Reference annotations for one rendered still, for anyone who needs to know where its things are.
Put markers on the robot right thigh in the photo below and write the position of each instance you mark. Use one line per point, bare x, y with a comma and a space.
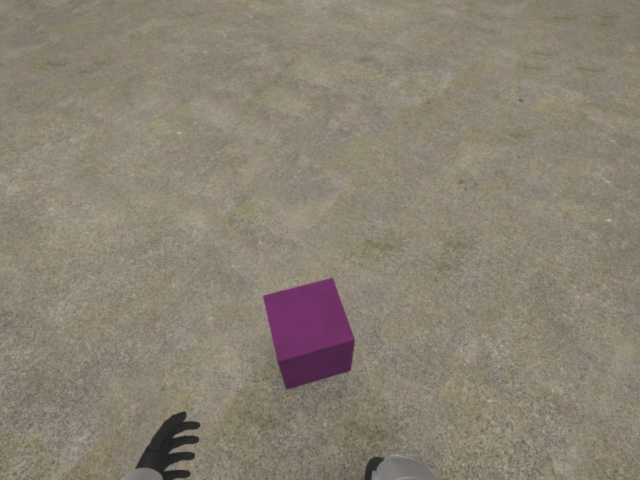
402, 469

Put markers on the robot right shin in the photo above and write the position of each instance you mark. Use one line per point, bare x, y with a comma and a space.
391, 456

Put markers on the robot left hand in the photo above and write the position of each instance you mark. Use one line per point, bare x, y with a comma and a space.
156, 454

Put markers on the carton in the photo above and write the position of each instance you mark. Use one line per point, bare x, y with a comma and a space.
311, 333

